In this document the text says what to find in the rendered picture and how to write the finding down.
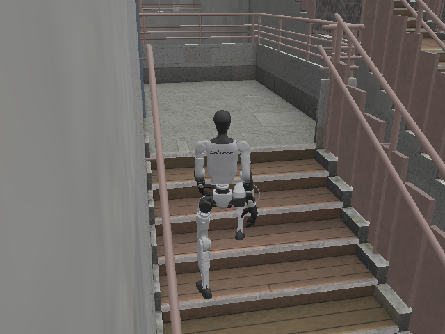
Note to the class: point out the left robot foot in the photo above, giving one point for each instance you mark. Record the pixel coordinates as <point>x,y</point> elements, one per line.
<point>205,292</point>

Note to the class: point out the robot left forearm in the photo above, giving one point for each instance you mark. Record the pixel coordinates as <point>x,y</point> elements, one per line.
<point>200,181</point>

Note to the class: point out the right robot hand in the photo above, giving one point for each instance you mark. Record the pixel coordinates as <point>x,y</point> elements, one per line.
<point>253,211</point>

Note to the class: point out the robot right forearm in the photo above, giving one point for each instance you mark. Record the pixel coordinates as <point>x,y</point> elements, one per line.
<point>249,191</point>

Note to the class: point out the robot torso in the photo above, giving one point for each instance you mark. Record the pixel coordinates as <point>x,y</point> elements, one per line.
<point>222,167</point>

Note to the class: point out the left robot upper arm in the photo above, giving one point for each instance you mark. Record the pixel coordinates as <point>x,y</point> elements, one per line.
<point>200,147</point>

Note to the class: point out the left robot hand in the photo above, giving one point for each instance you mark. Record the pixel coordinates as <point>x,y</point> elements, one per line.
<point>203,192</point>

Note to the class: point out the right robot upper arm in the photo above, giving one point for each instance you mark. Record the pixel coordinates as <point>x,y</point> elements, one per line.
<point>244,148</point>

